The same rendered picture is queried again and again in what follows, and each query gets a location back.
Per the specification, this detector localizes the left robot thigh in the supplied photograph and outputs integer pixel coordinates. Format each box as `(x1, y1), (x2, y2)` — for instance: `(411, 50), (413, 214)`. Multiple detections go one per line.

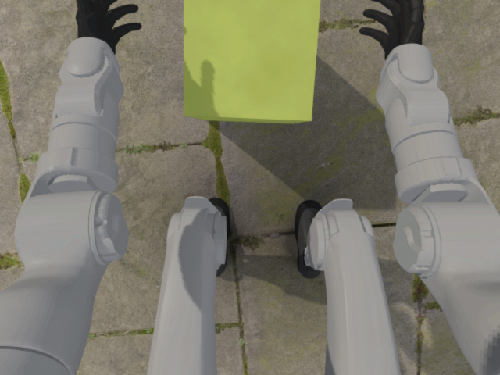
(147, 207), (227, 375)

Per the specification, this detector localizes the right robot upper arm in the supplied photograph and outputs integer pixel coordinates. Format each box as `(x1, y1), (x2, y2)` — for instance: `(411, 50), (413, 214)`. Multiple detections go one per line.
(393, 201), (500, 375)

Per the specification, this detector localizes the right robot foot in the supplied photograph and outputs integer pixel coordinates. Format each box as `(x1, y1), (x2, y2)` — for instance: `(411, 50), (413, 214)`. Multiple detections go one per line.
(295, 200), (322, 279)

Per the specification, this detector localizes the right robot hand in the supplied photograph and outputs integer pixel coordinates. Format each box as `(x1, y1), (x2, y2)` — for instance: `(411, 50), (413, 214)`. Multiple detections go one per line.
(359, 0), (425, 60)

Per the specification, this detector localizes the left robot hand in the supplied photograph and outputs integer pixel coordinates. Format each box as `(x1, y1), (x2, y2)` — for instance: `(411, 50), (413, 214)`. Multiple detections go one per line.
(76, 0), (142, 55)

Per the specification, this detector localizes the robot right forearm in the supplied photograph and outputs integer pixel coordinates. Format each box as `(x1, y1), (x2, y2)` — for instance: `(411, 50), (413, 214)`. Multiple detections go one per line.
(375, 44), (500, 216)

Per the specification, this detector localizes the left robot upper arm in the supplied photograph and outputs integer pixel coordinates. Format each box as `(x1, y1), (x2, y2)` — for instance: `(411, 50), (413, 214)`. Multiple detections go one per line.
(0, 190), (129, 375)

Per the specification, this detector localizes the robot left forearm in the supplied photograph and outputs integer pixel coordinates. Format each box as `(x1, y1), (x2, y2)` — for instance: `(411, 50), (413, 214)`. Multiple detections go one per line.
(15, 37), (124, 264)

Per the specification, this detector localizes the carton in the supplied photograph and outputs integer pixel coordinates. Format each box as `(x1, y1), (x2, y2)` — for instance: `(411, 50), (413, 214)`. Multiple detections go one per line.
(184, 0), (320, 124)

